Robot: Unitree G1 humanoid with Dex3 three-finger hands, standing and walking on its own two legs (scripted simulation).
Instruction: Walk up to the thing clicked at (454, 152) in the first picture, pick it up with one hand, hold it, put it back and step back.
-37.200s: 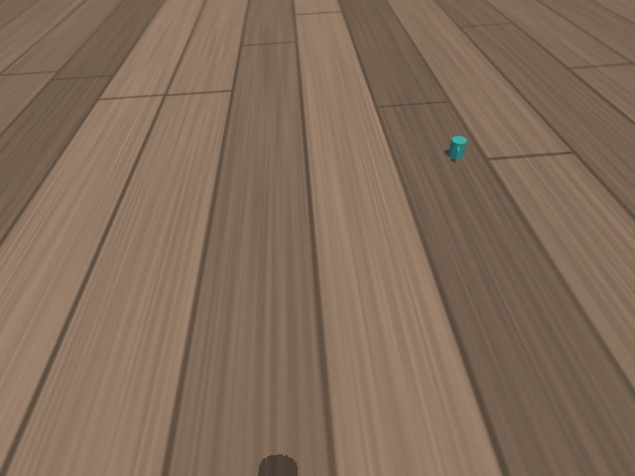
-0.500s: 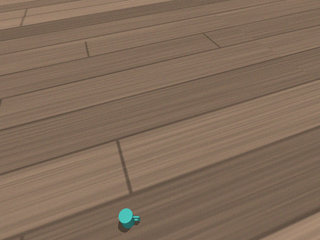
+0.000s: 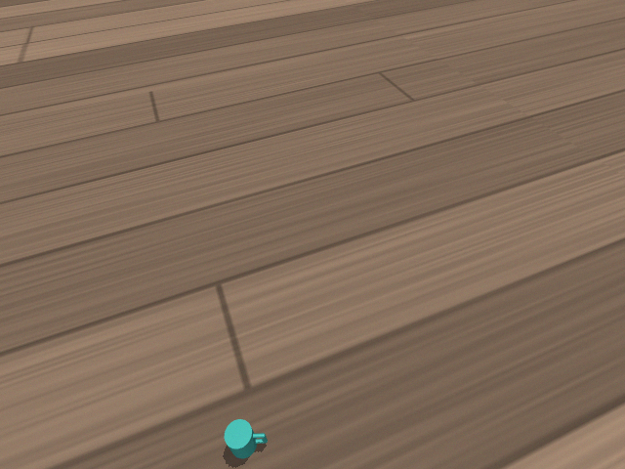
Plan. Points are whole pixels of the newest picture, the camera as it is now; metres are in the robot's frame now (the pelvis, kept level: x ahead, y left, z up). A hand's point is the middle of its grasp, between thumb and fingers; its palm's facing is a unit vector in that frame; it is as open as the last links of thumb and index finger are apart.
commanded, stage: walk up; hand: left
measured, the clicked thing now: (247, 438) +0.41 +0.25 -0.73
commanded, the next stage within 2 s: stand in 0.28 s
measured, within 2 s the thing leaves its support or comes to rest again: neither
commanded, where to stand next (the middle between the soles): +0.07 +0.06 m, yaw -1 degrees
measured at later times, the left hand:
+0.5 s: hand out of the picture +0.09 +0.25 -0.15, palm faces -0.04 -0.93 -0.37, open 7.3 cm
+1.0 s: hand out of the picture +0.06 +0.24 -0.15, palm faces -0.03 -0.94 -0.35, open 7.3 cm
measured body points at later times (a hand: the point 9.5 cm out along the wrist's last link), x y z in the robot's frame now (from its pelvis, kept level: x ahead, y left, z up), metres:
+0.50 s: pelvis +0.00 -0.01 +0.00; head +0.02 -0.01 +0.45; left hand +0.09 +0.30 -0.12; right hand +0.09 -0.31 -0.13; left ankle -0.01 +0.14 -0.74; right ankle +0.02 -0.15 -0.74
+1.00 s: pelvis -0.01 -0.01 +0.00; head +0.01 -0.02 +0.45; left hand +0.06 +0.29 -0.13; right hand +0.06 -0.32 -0.13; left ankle -0.01 +0.14 -0.74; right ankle +0.02 -0.15 -0.74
